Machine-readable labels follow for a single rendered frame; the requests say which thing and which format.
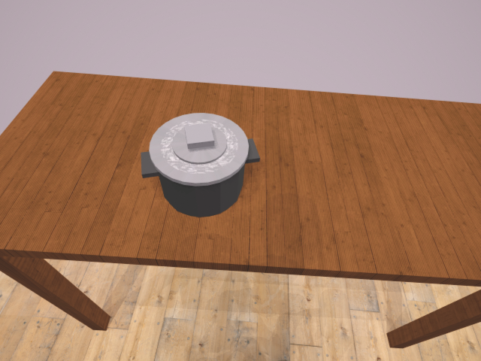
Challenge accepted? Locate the lid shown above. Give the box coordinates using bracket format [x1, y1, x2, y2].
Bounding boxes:
[149, 113, 249, 187]

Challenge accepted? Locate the table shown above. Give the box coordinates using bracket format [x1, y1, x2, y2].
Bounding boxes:
[0, 71, 481, 348]

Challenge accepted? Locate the pot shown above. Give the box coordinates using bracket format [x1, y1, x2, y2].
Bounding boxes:
[141, 138, 260, 217]

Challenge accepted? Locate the knob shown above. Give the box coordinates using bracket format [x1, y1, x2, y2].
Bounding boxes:
[184, 123, 214, 149]

